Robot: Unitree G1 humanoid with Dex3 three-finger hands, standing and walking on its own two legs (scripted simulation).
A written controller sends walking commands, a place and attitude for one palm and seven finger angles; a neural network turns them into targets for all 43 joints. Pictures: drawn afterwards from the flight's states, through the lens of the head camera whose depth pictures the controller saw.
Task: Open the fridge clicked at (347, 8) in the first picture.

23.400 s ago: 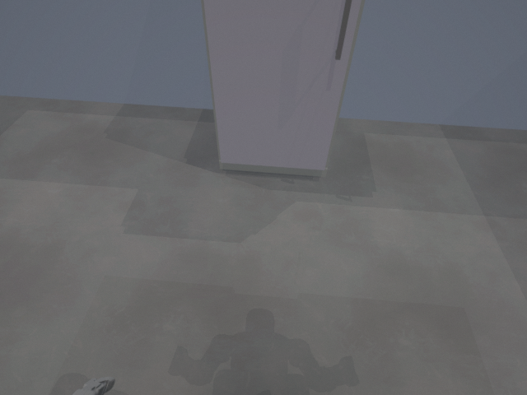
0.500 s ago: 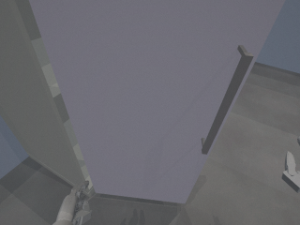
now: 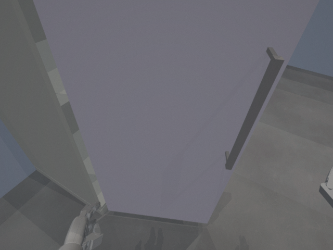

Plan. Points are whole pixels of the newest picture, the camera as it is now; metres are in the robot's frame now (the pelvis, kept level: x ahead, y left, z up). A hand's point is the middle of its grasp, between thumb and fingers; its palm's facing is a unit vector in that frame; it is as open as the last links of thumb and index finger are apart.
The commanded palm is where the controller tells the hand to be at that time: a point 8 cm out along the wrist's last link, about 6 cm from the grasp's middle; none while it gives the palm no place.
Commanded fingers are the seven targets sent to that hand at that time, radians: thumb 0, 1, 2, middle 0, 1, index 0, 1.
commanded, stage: step back with the hand held close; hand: right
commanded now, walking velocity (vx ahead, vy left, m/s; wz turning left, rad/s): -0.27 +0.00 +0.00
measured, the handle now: (245, 120) +0.41 -0.21 +0.12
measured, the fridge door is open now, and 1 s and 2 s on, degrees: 66 66 66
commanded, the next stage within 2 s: stop stepping back and stand still in 1.14 s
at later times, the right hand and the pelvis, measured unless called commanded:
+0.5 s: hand out of the picture +0.13 -0.29 +0.15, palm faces +0.45 +0.77 -0.45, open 7.4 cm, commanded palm +0.07 -0.32 +0.17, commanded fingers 0.00 -0.90 -0.90 0.20 0.30 0.20 0.30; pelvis -0.07 -0.02 -0.01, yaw +0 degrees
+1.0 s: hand out of the picture +0.08 -0.30 +0.16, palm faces +0.42 +0.80 -0.43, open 7.4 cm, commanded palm +0.02 -0.32 +0.17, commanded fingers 0.00 -0.90 -0.90 0.20 0.30 0.20 0.30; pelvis -0.13 -0.03 -0.01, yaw +3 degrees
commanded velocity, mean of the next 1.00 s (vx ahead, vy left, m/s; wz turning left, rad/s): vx -0.31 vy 0.00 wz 0.02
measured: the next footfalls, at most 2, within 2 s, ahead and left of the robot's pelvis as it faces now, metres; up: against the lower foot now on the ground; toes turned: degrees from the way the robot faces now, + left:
left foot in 0.98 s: -0.18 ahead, +0.07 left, +0.00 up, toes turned -2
right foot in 1.44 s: -0.22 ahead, -0.17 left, +0.00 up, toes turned -10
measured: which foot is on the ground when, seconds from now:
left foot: down 0.00-0.70, up 0.72-0.96, down 0.98-1.00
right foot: down 0.00-1.00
